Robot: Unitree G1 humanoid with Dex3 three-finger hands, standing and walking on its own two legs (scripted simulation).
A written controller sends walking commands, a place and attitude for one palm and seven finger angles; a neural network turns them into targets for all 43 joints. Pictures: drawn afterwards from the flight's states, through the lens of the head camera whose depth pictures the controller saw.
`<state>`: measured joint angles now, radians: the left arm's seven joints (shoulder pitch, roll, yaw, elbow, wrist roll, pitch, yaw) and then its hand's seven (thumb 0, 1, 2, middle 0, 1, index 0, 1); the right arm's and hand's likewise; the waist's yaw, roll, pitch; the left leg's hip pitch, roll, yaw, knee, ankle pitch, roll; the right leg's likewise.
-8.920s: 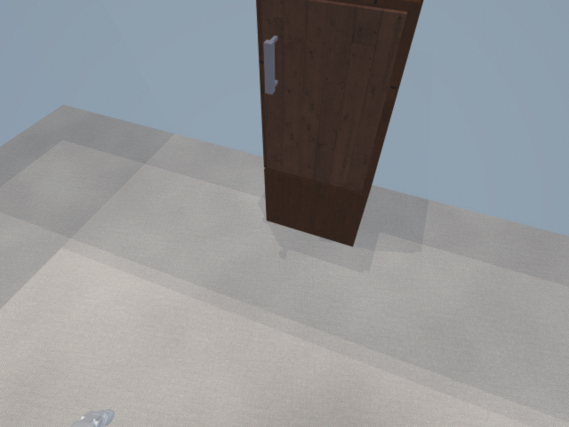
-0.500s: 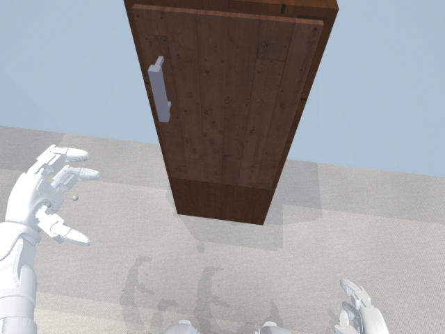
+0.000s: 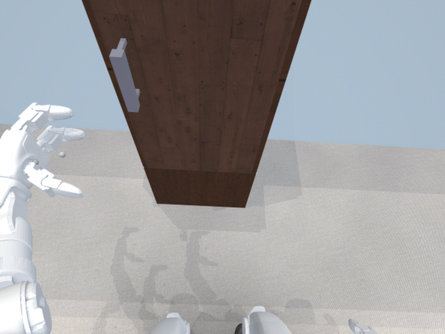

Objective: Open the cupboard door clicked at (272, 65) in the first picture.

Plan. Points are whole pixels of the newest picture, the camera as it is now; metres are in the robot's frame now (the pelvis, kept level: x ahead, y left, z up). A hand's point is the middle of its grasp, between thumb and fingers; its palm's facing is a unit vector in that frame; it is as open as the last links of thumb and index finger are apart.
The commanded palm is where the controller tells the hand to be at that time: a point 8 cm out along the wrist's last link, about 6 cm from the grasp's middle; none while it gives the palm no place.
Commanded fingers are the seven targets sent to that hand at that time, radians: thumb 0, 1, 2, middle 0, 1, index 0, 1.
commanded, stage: move the hooked fingers beside the handle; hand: left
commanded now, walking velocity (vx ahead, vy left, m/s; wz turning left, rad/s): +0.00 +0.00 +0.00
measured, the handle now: (128, 77) +0.61 +0.20 +0.06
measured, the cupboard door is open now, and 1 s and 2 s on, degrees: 0 0 0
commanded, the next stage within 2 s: slide the fingers in behind the handle in 1.72 s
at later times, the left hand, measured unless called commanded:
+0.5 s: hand (73, 118) +0.48 +0.27 +0.07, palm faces -0.05 -1.00 +0.00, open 14.0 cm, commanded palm +0.47 +0.32 +0.07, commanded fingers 0.00 -0.50 0.30 -0.30 -1.20 -0.30 -1.20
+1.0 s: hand (88, 85) +0.57 +0.27 +0.07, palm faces -0.06 -1.00 +0.00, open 14.0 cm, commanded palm +0.55 +0.30 +0.06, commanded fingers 0.00 -0.50 0.30 -0.30 -1.20 -0.30 -1.20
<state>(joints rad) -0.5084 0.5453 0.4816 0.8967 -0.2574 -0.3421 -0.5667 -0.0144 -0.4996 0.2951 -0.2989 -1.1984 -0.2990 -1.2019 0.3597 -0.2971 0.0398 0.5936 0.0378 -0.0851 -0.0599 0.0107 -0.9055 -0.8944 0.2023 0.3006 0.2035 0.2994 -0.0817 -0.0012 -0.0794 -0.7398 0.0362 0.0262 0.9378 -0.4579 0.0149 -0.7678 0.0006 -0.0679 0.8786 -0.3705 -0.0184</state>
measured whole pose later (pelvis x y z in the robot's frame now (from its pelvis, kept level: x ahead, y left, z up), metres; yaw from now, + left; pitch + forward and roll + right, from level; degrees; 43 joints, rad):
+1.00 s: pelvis +0.00 +0.03 -0.03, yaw -2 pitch +27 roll -6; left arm -1.15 0.89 0.52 1.33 -0.03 -0.29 -0.49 -0.01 -0.50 0.30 -0.30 -1.20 -0.30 -1.20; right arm 0.44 -0.29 0.10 0.57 -0.02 0.09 -0.03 0.00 -0.91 -0.89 0.20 0.30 0.20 0.30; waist -0.27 0.02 -0.06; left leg -1.06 0.06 0.01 1.09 -0.51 0.05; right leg -1.04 0.02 -0.08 0.94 -0.37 0.01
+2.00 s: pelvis +0.01 +0.02 -0.02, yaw -2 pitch +26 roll -5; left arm -1.08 0.83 0.49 1.28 -0.06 -0.29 -0.49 -0.01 -0.50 0.30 -0.30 -1.20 -0.30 -1.20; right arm 0.42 -0.28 0.09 0.57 -0.01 0.11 -0.02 0.00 -0.91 -0.89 0.20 0.30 0.20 0.30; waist -0.24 0.02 -0.06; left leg -1.02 0.07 -0.01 1.07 -0.51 0.03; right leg -1.01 0.03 -0.09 0.93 -0.38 0.00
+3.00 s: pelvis +0.01 +0.01 -0.02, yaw -2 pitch +25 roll -4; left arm -1.04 0.63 0.42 1.24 -0.07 -0.35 -0.33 -0.01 -0.50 0.30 -0.30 -1.20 -0.30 -1.20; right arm 0.42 -0.27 0.07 0.59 -0.02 0.09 0.01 0.00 -0.91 -0.89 0.20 0.30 0.20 0.30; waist -0.23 0.03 -0.08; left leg -0.98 0.06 0.01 1.05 -0.51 0.03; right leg -0.98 0.02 -0.08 0.93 -0.38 0.00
